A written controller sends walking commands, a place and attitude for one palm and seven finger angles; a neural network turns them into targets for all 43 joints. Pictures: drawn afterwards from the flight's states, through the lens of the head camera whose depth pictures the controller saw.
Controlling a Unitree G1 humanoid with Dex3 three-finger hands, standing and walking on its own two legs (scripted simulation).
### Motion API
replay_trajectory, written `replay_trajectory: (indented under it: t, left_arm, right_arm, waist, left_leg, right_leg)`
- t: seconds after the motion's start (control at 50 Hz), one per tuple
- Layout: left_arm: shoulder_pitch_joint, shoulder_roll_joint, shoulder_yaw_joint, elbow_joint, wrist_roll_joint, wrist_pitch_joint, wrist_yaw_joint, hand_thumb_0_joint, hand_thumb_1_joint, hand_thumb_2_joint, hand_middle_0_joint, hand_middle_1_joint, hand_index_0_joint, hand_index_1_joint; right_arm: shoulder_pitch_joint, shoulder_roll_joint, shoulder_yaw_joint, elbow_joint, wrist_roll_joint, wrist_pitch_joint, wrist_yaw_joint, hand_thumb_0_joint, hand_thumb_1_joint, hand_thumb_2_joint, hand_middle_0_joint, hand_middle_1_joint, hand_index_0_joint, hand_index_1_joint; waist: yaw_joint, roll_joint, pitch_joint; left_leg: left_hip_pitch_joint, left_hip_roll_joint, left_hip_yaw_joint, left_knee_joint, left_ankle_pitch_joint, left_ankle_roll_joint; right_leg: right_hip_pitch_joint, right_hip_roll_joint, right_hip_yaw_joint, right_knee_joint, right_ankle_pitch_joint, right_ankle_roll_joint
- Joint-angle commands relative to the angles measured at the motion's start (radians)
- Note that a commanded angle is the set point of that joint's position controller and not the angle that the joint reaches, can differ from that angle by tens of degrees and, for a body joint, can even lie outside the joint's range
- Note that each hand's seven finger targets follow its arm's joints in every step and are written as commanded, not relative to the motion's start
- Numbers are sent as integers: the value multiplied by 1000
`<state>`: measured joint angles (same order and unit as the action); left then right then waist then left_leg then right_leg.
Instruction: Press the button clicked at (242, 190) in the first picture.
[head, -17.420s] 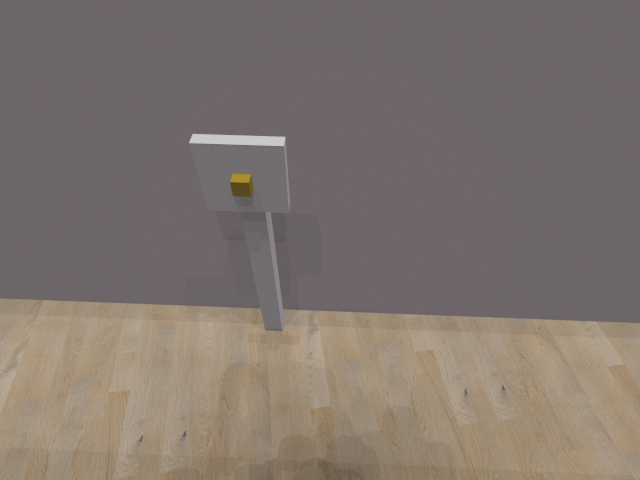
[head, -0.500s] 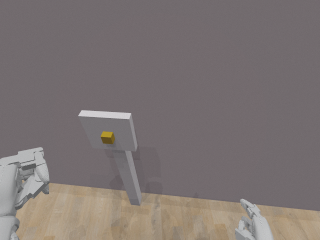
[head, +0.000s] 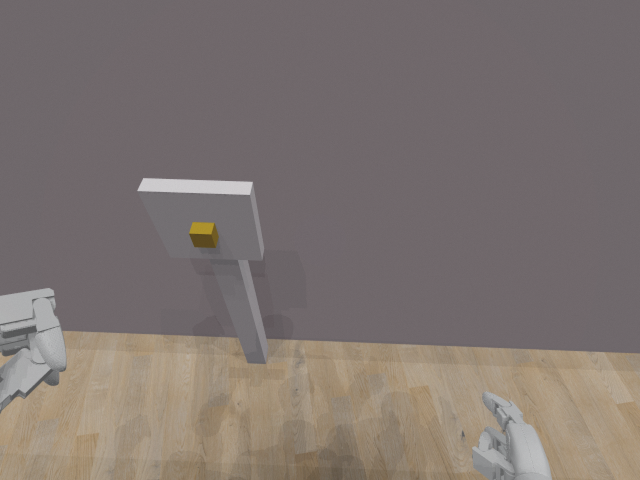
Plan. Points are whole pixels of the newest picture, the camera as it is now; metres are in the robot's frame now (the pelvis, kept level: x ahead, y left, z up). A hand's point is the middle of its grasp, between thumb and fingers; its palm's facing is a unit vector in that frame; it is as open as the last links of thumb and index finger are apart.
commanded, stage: step back with the hand held close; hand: left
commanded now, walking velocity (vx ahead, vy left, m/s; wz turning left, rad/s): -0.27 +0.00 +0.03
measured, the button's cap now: (204, 233) +0.50 +0.23 -0.05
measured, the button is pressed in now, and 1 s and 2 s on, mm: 0 0 0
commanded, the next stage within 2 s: stop stepping back and stand still in 1.02 s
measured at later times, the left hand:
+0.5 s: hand (0, 445) +0.13 +0.24 +0.16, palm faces +0.37 -0.82 -0.44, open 3.1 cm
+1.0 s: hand out of the picture +0.06 +0.23 +0.16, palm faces +0.31 -0.82 -0.48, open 3.1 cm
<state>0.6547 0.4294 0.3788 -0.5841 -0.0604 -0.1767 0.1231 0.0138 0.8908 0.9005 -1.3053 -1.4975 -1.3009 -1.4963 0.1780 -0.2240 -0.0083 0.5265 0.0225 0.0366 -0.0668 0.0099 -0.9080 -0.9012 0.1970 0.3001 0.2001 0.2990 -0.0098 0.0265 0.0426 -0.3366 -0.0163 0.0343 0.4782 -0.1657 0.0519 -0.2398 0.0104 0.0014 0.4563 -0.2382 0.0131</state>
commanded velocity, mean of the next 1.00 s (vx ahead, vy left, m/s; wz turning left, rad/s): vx -0.36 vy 0.00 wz -0.01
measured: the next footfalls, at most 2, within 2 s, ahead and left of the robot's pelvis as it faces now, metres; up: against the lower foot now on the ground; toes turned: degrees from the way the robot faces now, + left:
right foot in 0.70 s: -0.13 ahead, -0.12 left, +0.00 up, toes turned +3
left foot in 1.20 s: -0.14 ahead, +0.12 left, +0.00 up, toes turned +1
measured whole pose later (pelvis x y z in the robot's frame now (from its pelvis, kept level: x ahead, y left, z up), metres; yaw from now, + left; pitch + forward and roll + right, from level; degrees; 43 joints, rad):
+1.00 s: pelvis -0.14 -0.01 -0.01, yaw +1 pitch +1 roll -4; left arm 0.60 0.47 0.41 -0.57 -0.07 -0.26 0.11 0.01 0.89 0.90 -1.31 -1.50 -1.30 -1.50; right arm 0.13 -0.19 0.00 0.56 -0.01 -0.05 -0.05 0.01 -0.91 -0.90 0.20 0.30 0.20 0.30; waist -0.03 0.02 0.01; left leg -0.51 0.04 0.02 0.43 0.02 0.04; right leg -0.22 0.10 0.01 0.55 -0.37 -0.02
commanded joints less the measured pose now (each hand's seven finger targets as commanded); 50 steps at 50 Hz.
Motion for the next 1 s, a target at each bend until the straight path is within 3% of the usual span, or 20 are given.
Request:
replay_trajectory:
  t: [0.0,0.1,0.2,0.3,0.4,0.44,0.46,0.5,0.52,0.58,0.64,0.7,0.72,0.74,0.78,0.82,0.86,0.92,0.96,0.98]
  left_arm:
    - [29,117,127,-189,-1,-66,24,0,900,900,-1300,-1500,-1300,-1500]
    - [2,111,131,-217,16,-85,28,0,900,900,-1300,-1500,-1300,-1500]
    - [-35,101,128,-230,27,-101,32,0,900,900,-1300,-1500,-1300,-1500]
    - [-69,101,114,-232,29,-107,40,0,900,900,-1300,-1500,-1300,-1500]
    - [-60,120,114,-227,22,-120,55,0,900,900,-1300,-1500,-1300,-1500]
    - [-58,127,117,-241,24,-129,54,0,900,900,-1300,-1500,-1300,-1500]
    - [-52,135,132,-246,25,-131,53,0,900,900,-1300,-1500,-1300,-1500]
    - [-31,128,157,-253,38,-139,45,0,900,900,-1300,-1500,-1300,-1500]
    - [-21,137,170,-255,40,-142,40,0,900,900,-1300,-1500,-1300,-1500]
    - [27,126,170,-231,25,-142,28,0,900,900,-1300,-1500,-1300,-1500]
    - [48,121,138,-252,-7,-149,17,0,900,900,-1300,-1500,-1300,-1500]
    - [-49,166,147,-275,-5,-180,24,0,900,900,-1300,-1500,-1300,-1500]
    - [-92,138,101,-267,-5,-174,26,0,900,900,-1300,-1500,-1300,-1500]
    - [-101,162,114,-262,-2,-170,31,0,900,900,-1300,-1500,-1300,-1500]
    - [-58,173,129,-234,-1,-153,34,0,900,900,-1300,-1500,-1300,-1500]
    - [-59,165,118,-203,-5,-145,20,0,900,900,-1300,-1500,-1300,-1500]
    - [-44,171,136,-178,-10,-147,7,0,900,900,-1300,-1500,-1300,-1500]
    - [-8,162,159,-177,-28,-137,-3,0,900,900,-1300,-1500,-1300,-1500]
    - [33,168,174,-189,-30,-130,-5,0,900,900,-1300,-1500,-1300,-1500]
    - [37,161,157,-213,-31,-127,-3,0,900,900,-1300,-1500,-1300,-1500]
  right_arm:
    - [-94,-131,-45,-169,-1,-74,-14,0,-900,-900,200,300,200,300]
    - [-85,-137,-43,-168,-6,-108,-18,0,-900,-900,200,300,200,300]
    - [-76,-136,-43,-154,-17,-134,-21,0,-900,-900,200,300,200,300]
    - [-64,-127,-41,-133,-27,-145,-16,0,-900,-900,200,300,200,300]
    - [-55,-118,-41,-106,-30,-133,-11,0,-900,-900,200,300,200,300]
    - [-61,-125,-40,-111,-27,-132,-11,0,-900,-900,200,300,200,300]
    - [-71,-132,-40,-113,-27,-136,-14,0,-900,-900,200,300,200,300]
    - [-90,-143,-43,-125,-30,-151,-17,0,-900,-900,200,300,200,300]
    - [-86,-134,-50,-124,-35,-157,-16,0,-900,-900,200,300,200,300]
    - [-84,-122,-53,-120,-41,-173,-2,0,-900,-900,200,300,200,300]
    - [-68,-109,-47,-71,-49,-181,17,0,-900,-900,200,300,200,300]
    - [-57,-86,-40,-36,-43,-158,17,0,-900,-900,200,300,200,300]
    - [-51,-78,-47,-33,-23,-156,14,0,-900,-900,200,300,200,300]
    - [-74,-94,-50,-50,-11,-157,7,0,-900,-900,200,300,200,300]
    - [-92,-96,-39,-62,-18,-144,-5,0,-900,-900,200,300,200,300]
    - [-98,-113,-37,-79,-17,-125,-6,0,-900,-900,200,300,200,300]
    - [-107,-117,-41,-91,-25,-124,-3,0,-900,-900,200,300,200,300]
    - [-122,-115,-51,-106,-36,-127,5,0,-900,-900,200,300,200,300]
    - [-120,-110,-56,-115,-33,-123,9,0,-900,-900,200,300,200,300]
    - [-105,-95,-56,-115,-25,-123,16,0,-900,-900,200,300,200,300]
  waist:
    - [10,53,-159]
    - [7,68,-132]
    - [4,72,-110]
    - [-3,6,-87]
    - [-14,-18,-113]
    - [-15,32,-109]
    - [-14,98,-105]
    - [8,240,-138]
    - [12,222,-157]
    - [15,159,-148]
    - [8,164,-166]
    - [2,14,-222]
    - [-11,-125,-279]
    - [-9,-160,-273]
    - [-14,-80,-240]
    - [-15,46,-195]
    - [0,136,-192]
    - [14,191,-153]
    - [16,137,-146]
    - [13,34,-165]
  left_leg:
    - [-108,129,-139,-150,-113,31]
    - [-267,145,-181,-184,-377,47]
    - [-316,151,-194,-173,-465,46]
    - [-212,95,-155,-64,-399,11]
    - [-82,64,-131,8,-271,-11]
    - [-121,91,-166,-58,-319,2]
    - [-188,128,-209,-148,-372,16]
    - [-438,264,-362,-349,-577,81]
    - [-443,299,-388,-357,-565,101]
    - [-363,281,-326,-292,-464,93]
    - [-110,238,-263,-231,-277,28]
    - [171,126,-72,5,113,-36]
    - [245,77,-18,82,132,-46]
    - [277,59,-3,123,110,-39]
    - [268,65,-20,91,193,-27]
    - [271,123,-66,-8,378,-5]
    - [197,183,-139,-107,237,30]
    - [-121,254,-222,-316,-314,30]
    - [-214,205,-175,-252,-391,-8]
    - [-130,133,-100,-90,-320,-43]
  right_leg:
    - [159,-5,27,46,161,7]
    - [201,3,50,96,65,1]
    - [165,8,67,101,-41,-8]
    - [-7,-44,137,-30,-180,-40]
    - [-118,-81,137,-96,-134,-52]
    - [-81,-39,92,-52,-127,-32]
    - [-17,5,56,9,-111,-14]
    - [244,98,-1,302,-40,10]
    - [257,104,11,370,-63,5]
    - [184,100,20,300,-182,-14]
    - [53,53,20,0,-200,-34]
    - [-102,-82,142,-154,161,-39]
    - [-124,-102,132,-148,332,10]
    - [-159,-118,121,-147,427,46]
    - [-160,-98,84,-101,495,61]
    - [-152,-6,43,-45,359,82]
    - [-115,54,19,24,77,66]
    - [74,78,5,96,-212,0]
    - [96,44,34,28,-258,-29]
    - [-25,-27,110,-82,-336,-58]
